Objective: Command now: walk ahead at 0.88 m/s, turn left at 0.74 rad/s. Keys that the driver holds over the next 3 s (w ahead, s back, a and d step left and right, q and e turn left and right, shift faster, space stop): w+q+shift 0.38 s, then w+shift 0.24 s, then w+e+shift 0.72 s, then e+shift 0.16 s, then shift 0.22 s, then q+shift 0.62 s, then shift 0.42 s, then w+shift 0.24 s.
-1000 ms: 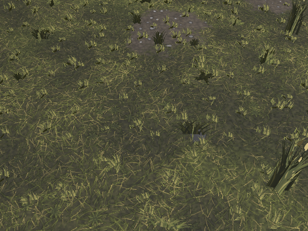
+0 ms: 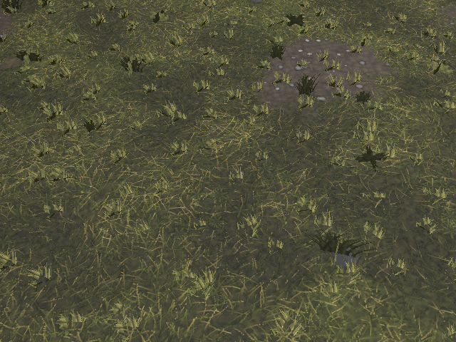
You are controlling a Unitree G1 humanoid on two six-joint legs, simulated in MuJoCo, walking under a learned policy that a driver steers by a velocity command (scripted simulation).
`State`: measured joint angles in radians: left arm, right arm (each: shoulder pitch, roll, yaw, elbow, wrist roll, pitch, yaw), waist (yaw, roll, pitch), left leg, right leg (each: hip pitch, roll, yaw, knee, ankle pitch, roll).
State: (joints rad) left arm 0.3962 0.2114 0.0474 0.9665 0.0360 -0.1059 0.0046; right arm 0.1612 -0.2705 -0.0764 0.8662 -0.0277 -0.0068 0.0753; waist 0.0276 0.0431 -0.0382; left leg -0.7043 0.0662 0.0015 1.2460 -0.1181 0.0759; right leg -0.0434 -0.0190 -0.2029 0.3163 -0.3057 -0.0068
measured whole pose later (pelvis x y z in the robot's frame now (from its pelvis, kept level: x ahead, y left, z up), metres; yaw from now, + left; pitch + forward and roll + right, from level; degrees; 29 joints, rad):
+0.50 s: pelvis +0.38 +0.09 -0.01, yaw +25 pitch +0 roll +1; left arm 0.06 0.23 0.01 0.69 0.07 -0.08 -0.02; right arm 0.43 -0.29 -0.07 0.91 -0.01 -0.06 0.00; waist -0.04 -0.01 0.04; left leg -0.08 -0.23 -0.04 0.39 -0.30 0.19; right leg -0.71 -0.18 0.08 1.10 -0.22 0.05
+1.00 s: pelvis +0.84 +0.24 +0.00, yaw +18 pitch +1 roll -2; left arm 0.56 0.27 0.07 0.94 0.00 -0.07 -0.02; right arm -0.01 -0.24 0.04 0.63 -0.05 -0.09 0.04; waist 0.10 0.02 0.01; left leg -0.68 0.10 -0.09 0.77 -0.07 -0.02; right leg -0.04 0.15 0.13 0.29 -0.26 -0.10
